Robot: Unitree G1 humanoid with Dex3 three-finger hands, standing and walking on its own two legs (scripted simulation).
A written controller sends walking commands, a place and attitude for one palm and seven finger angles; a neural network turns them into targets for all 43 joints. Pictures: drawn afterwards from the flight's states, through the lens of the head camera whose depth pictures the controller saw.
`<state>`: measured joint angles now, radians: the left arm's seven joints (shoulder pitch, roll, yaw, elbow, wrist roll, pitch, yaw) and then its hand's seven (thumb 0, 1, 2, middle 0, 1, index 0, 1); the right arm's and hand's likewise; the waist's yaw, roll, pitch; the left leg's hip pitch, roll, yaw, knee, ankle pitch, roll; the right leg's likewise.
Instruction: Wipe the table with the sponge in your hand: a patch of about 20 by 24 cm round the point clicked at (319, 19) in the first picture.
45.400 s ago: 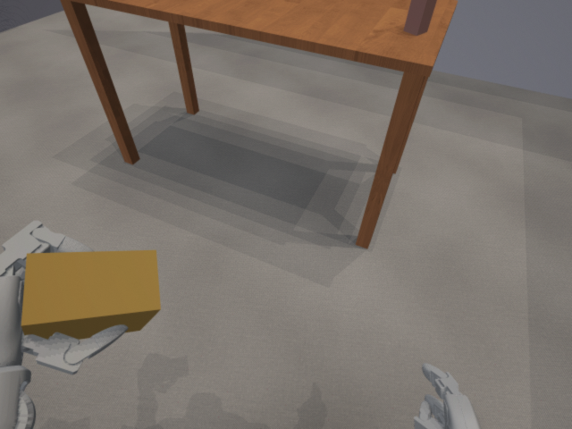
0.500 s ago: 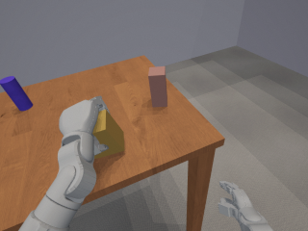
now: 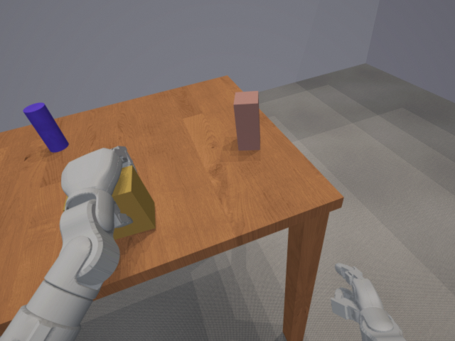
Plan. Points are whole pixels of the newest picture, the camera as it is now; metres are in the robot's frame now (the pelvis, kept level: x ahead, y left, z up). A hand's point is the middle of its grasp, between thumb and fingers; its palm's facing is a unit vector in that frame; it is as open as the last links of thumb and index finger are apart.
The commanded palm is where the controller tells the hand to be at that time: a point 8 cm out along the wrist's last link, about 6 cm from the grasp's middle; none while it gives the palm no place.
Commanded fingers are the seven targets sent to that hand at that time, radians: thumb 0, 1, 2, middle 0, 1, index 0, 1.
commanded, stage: wipe forward along the middle lane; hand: left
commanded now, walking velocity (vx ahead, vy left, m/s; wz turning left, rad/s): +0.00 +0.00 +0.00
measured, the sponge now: (118, 211) +0.29 +0.25 +0.11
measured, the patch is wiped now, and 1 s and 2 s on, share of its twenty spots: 1.00 1.00 1.00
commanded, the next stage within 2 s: slide back across to the first lane in 1.62 s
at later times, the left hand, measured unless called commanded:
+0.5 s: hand (117, 180) +0.32 +0.26 +0.16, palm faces +0.07 -0.07 -0.99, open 10.2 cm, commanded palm +0.30 +0.26 +0.21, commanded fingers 0.00 0.10 1.30 -1.20 -1.60 -1.20 -1.60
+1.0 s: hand (119, 165) +0.37 +0.28 +0.15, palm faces -0.01 -0.03 -1.00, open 10.2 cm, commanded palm +0.35 +0.29 +0.19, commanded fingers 0.00 0.10 1.30 -1.20 -1.60 -1.20 -1.60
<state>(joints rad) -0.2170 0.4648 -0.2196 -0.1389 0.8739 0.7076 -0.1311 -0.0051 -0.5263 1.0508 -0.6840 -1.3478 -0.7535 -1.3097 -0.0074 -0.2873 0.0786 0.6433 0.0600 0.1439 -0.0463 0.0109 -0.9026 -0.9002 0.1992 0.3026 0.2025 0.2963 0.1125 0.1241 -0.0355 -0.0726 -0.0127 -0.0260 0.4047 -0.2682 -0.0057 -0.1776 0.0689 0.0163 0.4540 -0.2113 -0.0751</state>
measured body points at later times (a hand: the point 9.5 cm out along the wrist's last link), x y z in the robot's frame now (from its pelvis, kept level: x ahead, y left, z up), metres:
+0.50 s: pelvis +0.00 +0.02 +0.00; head -0.03 -0.04 +0.45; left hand +0.32 +0.26 +0.21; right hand +0.24 -0.18 -0.09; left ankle -0.03 +0.13 -0.74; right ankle +0.02 -0.07 -0.74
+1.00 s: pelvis +0.01 +0.01 +0.00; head -0.01 -0.04 +0.45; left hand +0.37 +0.27 +0.21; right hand +0.20 -0.22 -0.11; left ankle -0.03 +0.13 -0.74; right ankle +0.02 -0.07 -0.74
